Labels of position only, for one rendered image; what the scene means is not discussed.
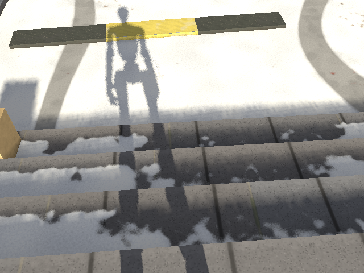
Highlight stairs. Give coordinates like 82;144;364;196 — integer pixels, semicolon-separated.
0;112;364;259

